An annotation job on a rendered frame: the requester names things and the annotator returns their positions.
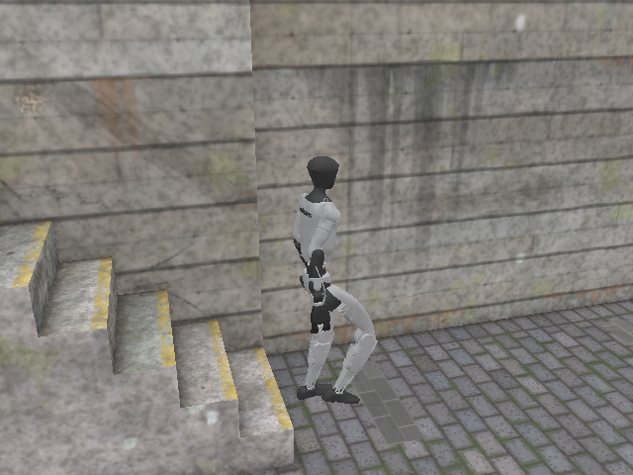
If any right robot hand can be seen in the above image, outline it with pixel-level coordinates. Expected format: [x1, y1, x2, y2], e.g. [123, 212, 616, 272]
[311, 305, 330, 333]

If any right robot upper arm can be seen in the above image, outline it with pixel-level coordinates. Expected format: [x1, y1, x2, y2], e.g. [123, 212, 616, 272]
[307, 203, 340, 260]

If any left robot upper arm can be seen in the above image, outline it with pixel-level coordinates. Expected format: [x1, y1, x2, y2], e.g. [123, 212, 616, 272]
[292, 193, 309, 242]

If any right robot foot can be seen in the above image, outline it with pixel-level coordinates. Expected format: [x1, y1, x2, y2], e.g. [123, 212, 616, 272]
[321, 388, 360, 404]

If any left robot shin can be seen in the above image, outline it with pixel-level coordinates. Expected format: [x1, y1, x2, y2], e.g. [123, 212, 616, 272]
[305, 332, 334, 390]

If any robot left forearm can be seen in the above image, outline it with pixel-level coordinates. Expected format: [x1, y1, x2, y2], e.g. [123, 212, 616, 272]
[294, 239, 308, 268]

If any robot right forearm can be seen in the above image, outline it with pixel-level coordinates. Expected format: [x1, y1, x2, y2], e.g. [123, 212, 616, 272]
[307, 249, 324, 307]

